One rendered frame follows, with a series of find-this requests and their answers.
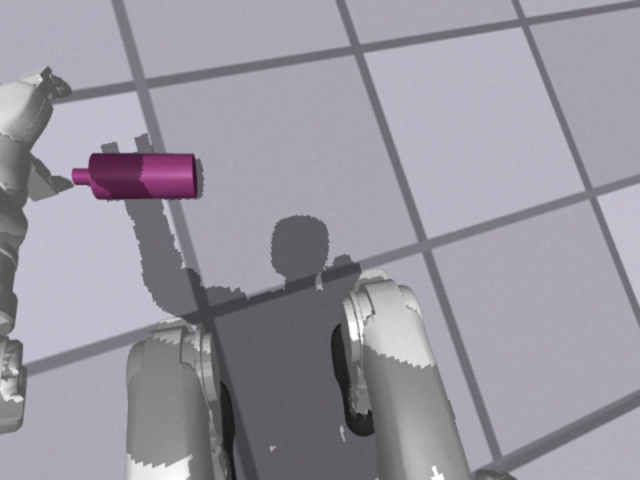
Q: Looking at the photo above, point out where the left robot arm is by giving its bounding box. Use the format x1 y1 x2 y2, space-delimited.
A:
0 134 32 434

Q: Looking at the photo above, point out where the bottle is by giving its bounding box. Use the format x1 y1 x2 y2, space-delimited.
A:
72 153 197 200

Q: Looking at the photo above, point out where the right robot foot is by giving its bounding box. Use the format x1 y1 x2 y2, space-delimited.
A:
331 323 374 436

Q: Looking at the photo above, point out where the left robot foot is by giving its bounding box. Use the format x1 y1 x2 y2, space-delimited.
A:
220 381 237 480

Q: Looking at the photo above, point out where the left robot hand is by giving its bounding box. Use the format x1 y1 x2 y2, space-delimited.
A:
0 66 74 201

